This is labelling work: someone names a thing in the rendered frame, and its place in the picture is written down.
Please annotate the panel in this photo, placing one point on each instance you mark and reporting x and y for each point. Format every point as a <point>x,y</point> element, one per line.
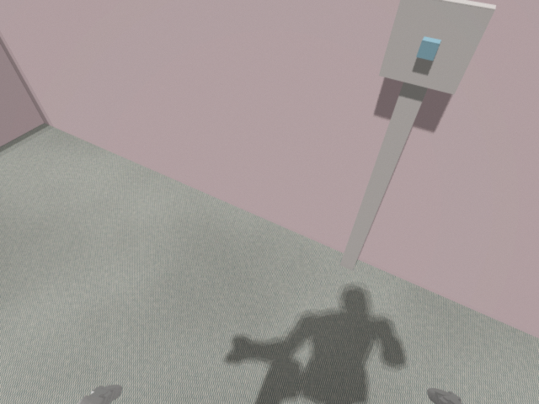
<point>460,25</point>

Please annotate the button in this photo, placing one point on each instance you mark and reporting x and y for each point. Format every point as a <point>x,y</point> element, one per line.
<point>428,48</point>

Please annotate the robot left hand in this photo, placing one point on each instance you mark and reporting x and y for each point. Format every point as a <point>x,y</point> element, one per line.
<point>102,395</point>

